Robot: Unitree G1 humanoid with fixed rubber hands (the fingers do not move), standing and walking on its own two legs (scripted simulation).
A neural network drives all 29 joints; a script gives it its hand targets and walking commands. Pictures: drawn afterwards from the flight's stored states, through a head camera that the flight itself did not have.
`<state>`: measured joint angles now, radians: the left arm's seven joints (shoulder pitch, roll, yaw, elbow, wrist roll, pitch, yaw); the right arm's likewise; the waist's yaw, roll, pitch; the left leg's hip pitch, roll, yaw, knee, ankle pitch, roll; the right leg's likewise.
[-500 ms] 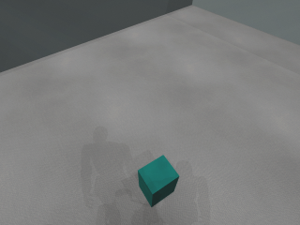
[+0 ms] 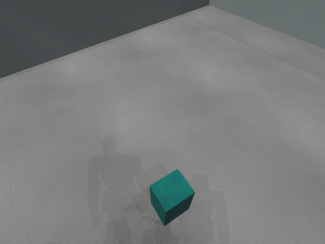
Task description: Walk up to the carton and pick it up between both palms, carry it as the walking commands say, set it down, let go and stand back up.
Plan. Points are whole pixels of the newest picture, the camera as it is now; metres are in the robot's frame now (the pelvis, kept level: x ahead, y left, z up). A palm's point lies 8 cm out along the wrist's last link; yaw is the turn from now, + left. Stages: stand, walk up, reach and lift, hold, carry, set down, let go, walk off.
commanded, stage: walk up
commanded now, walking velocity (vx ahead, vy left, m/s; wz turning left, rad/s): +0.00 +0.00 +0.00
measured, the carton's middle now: (170, 198) +0.44 -0.05 -0.65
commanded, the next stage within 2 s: none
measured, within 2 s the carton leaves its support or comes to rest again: neither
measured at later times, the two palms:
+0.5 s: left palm out of the picture -0.04 +0.21 -0.15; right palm out of the picture -0.05 -0.22 -0.14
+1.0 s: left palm out of the picture +0.02 +0.16 -0.15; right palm out of the picture +0.04 -0.38 -0.13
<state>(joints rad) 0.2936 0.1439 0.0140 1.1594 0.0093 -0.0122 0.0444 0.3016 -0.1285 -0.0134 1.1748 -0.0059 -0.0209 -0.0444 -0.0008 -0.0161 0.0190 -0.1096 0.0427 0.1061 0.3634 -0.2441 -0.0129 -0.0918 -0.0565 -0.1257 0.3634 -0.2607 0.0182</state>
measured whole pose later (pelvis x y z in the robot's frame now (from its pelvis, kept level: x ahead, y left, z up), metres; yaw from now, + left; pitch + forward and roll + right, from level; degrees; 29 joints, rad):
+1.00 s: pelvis +0.01 -0.10 -0.01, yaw +15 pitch +5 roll -1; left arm 0.21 0.24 0.03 0.92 0.04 0.02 -0.01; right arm 0.38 -0.27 -0.08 1.01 -0.05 0.04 -0.06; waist -0.04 0.02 0.02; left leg -0.50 0.10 -0.07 0.87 -0.50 -0.03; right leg -0.30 -0.08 -0.13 0.52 -0.28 0.05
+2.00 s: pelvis +0.09 -0.24 -0.01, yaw +32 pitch +1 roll +1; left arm 0.31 0.21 0.03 1.03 0.03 0.03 0.00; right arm 0.15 -0.17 -0.03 1.01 -0.02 0.03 0.01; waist 0.06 -0.05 0.03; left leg -0.13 0.00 0.10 0.42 -0.32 0.02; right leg -0.34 -0.13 -0.21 0.48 -0.19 0.01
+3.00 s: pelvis +0.10 -0.21 +0.00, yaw +30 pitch +0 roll -1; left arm 0.30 0.13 0.00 1.18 0.03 -0.01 0.06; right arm 0.32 -0.08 -0.02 1.17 -0.01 -0.03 -0.04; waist 0.01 -0.02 0.03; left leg -0.04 0.00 0.13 0.35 -0.32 0.04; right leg -0.15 -0.05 -0.09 0.37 -0.21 0.04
